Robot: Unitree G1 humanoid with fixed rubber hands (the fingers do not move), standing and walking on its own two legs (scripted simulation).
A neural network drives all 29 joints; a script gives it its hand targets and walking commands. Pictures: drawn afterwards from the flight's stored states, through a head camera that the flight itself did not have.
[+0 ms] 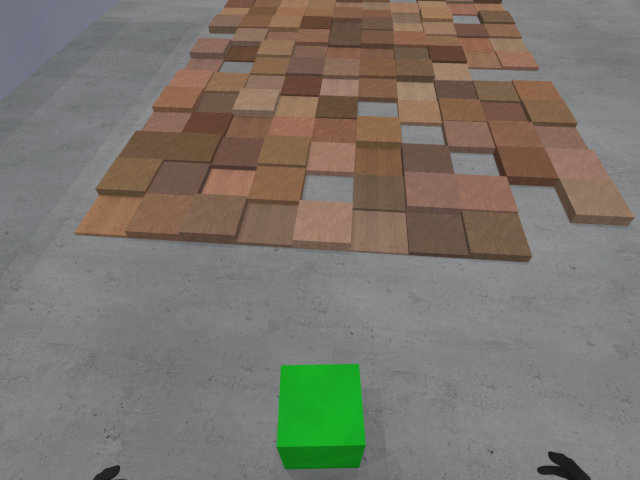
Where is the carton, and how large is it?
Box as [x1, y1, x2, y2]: [277, 364, 365, 468]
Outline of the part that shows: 358,364 281,365 277,448 285,468 358,467 365,445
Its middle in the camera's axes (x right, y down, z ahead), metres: +0.00 +0.48 +1.08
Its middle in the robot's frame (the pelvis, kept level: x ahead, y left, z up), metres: +0.39 +0.02 -0.66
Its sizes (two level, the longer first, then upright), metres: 0.210 0.200 0.250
